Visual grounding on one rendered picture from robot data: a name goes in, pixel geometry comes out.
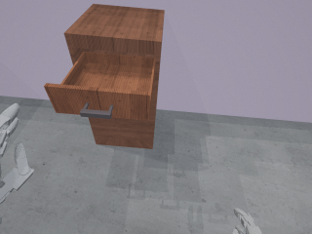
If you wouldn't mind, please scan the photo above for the handle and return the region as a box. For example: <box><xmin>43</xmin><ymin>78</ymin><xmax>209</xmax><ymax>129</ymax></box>
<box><xmin>79</xmin><ymin>102</ymin><xmax>114</xmax><ymax>119</ymax></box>

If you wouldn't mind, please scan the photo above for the drawer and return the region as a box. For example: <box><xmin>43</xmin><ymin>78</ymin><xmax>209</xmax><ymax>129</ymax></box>
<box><xmin>44</xmin><ymin>52</ymin><xmax>156</xmax><ymax>121</ymax></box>

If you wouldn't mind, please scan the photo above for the left robot hand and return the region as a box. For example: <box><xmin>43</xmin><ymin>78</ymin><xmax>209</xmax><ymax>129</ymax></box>
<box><xmin>0</xmin><ymin>103</ymin><xmax>34</xmax><ymax>204</ymax></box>

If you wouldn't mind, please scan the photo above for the cabinet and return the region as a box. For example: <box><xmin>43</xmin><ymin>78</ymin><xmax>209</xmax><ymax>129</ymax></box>
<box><xmin>63</xmin><ymin>4</ymin><xmax>165</xmax><ymax>149</ymax></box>

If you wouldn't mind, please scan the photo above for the right robot hand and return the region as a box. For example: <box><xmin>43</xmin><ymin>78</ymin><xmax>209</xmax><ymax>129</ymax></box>
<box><xmin>232</xmin><ymin>208</ymin><xmax>262</xmax><ymax>234</ymax></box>

